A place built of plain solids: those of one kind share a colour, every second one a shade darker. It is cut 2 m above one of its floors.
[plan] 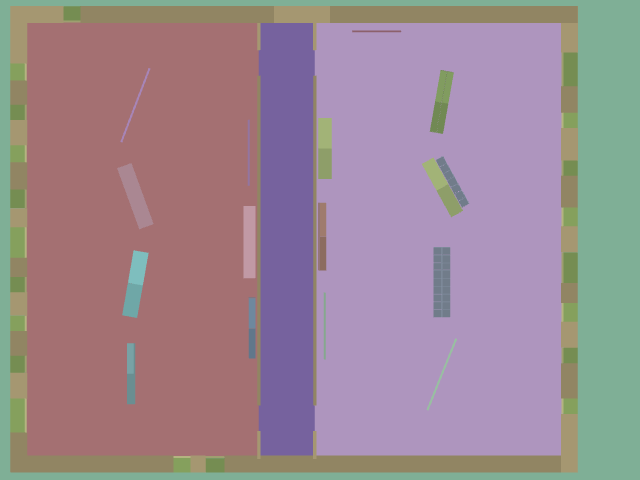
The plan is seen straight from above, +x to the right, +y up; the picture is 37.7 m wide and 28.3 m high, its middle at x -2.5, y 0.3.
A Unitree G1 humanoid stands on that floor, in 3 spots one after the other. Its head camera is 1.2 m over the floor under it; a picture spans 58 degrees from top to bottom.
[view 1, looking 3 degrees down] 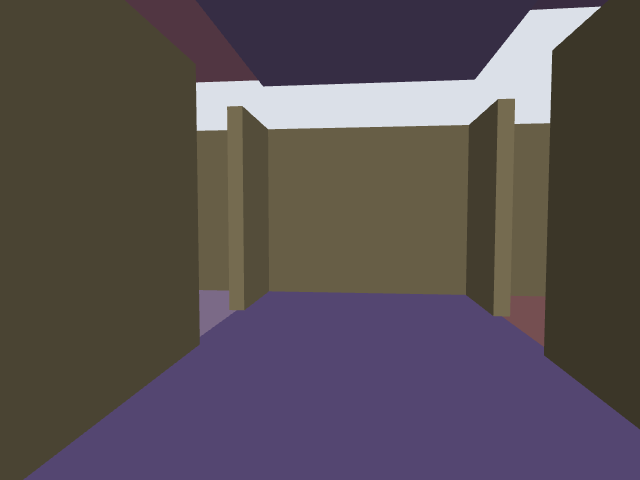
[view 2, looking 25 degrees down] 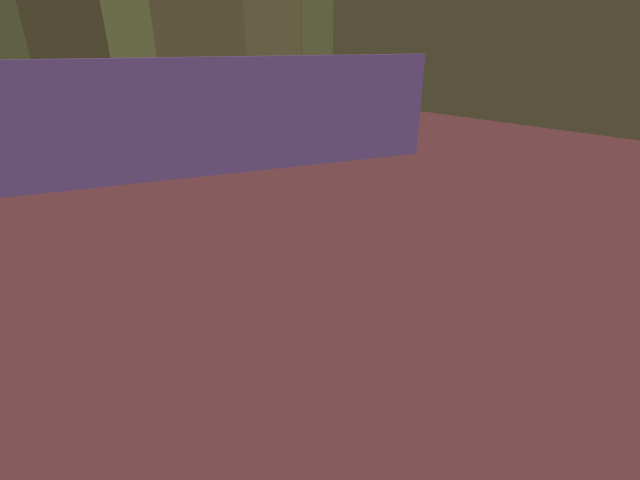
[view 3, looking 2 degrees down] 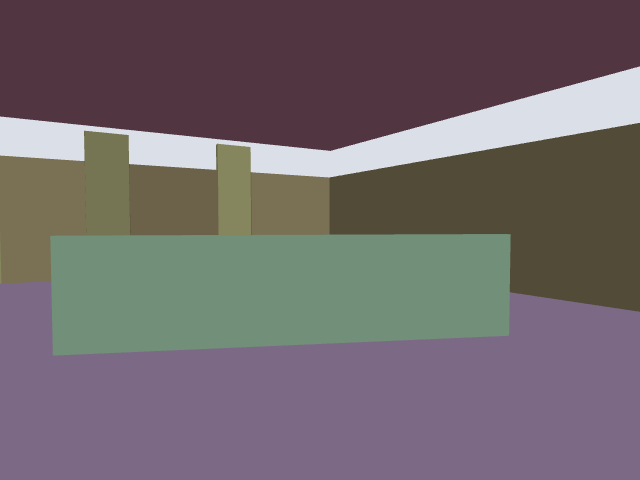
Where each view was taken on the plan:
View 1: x -4.46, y -5.56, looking -84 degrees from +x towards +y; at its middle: wall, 6.90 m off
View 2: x -9.66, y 6.24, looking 137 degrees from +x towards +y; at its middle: floor_study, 2.84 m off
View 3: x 0.84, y -5.56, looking -31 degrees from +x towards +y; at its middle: rail_bars_sto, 4.33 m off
